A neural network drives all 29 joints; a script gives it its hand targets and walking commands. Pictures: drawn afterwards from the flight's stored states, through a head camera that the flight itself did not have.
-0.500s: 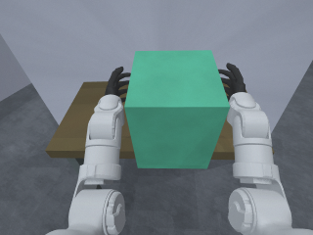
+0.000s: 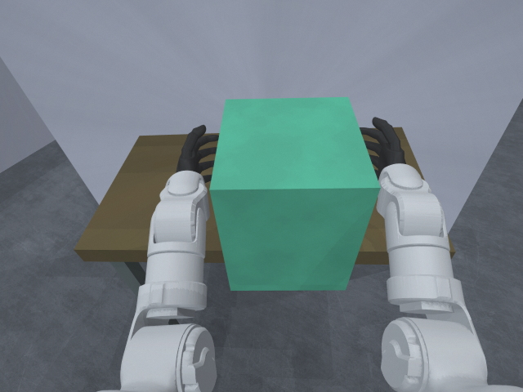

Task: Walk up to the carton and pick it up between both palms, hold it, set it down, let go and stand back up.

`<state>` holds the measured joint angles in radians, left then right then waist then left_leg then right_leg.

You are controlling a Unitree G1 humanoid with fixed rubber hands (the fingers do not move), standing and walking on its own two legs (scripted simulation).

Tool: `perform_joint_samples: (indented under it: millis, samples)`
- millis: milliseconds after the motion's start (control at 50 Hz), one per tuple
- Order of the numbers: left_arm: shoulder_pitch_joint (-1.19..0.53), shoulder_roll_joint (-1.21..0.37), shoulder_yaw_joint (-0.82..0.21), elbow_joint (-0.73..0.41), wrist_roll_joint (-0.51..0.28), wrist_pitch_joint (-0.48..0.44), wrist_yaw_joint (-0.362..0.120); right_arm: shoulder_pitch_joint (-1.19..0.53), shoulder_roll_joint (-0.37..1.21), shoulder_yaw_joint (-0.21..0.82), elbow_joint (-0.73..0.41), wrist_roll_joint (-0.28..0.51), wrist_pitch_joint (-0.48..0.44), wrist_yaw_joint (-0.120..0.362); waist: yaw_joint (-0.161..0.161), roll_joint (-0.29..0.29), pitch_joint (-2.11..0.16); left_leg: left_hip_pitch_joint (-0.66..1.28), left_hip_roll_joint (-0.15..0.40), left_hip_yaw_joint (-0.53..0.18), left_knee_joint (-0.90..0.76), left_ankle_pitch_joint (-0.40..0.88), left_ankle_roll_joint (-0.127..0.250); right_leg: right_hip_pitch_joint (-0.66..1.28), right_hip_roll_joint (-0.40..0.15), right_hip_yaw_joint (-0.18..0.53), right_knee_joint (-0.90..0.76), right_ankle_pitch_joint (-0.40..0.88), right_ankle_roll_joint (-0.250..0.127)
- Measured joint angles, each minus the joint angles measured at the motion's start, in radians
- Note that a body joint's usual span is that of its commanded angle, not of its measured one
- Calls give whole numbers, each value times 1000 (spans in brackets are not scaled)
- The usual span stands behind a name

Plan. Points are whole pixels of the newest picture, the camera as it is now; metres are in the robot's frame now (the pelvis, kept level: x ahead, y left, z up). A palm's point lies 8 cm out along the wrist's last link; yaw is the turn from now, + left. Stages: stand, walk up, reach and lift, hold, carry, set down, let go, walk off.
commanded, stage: reach and lift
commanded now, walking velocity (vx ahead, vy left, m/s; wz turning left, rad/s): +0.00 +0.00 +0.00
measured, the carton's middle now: (287, 197) +0.40 -0.03 +0.09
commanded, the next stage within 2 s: hold in 0.66 s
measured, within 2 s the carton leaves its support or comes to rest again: neither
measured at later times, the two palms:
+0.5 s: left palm (169, 184) +0.36 +0.14 +0.18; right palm (374, 168) +0.37 -0.15 +0.17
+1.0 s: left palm (172, 193) +0.36 +0.14 +0.17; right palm (373, 176) +0.37 -0.15 +0.16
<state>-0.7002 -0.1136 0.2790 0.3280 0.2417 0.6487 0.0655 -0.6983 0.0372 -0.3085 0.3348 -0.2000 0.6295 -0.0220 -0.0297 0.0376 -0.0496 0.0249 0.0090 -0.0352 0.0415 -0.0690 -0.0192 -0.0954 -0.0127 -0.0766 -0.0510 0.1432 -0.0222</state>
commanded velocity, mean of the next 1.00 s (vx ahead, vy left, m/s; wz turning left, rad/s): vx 0.00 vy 0.00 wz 0.00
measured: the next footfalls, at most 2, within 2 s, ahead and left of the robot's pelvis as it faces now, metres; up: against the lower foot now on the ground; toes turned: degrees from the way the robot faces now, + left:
none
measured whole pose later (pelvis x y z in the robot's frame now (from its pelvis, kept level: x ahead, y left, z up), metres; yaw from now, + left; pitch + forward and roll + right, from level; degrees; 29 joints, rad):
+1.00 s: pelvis +0.00 +0.01 +0.00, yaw +0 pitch -2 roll +1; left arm -0.59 -0.13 0.25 0.21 0.24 0.68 0.07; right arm -0.62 0.05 -0.26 0.29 -0.18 0.63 -0.02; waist 0.01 0.02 -0.05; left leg 0.06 0.01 -0.03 0.05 -0.08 -0.02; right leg -0.06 -0.02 -0.07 -0.04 0.13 -0.02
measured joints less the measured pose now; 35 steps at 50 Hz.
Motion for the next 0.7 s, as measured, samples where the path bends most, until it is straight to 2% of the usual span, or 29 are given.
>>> perform_joint_samples:
  millis: [100, 220, 380, 500, 620, 700]
  samples:
    - [-12, 3, 20, 21, 16, 2, -17, -20, 10, -13, 23, -19, 7, 1, 5, -4, -8, -12, 0, -3, 20, -8, 0, -9, 0, -2, 16, -6, -2]
    - [4, -2, 20, -25, 24, 5, -25, -7, 23, -12, -3, -17, -7, 2, 12, -7, -14, -17, -3, -1, 25, -8, -3, -14, -3, 0, 21, -5, 0]
    - [47, -8, 14, -34, 20, 19, -24, 23, 26, 5, 1, -23, 9, 6, 17, -17, -5, 14, -8, -4, 17, -4, 0, 17, -9, -3, 16, -6, 5]
    - [44, 2, -2, -72, -9, 9, -10, 18, 18, 20, -36, 5, -1, -5, 22, -14, -5, -17, -13, -6, 57, -19, 4, -14, -15, -3, 55, -21, 8]
    - [-24, 14, 20, -4, 4, 13, -8, -51, 5, -6, 38, -13, -2, -1, 22, -16, 11, -24, -13, -8, 85, -34, 3, -17, -15, -5, 78, -34, 6]
    - [-21, 10, 20, 0, 13, 6, -7, -50, 3, -12, 52, -10, -14, 4, 22, -12, 6, -27, -11, -5, 80, -36, 2, -21, -13, -2, 72, -33, 6]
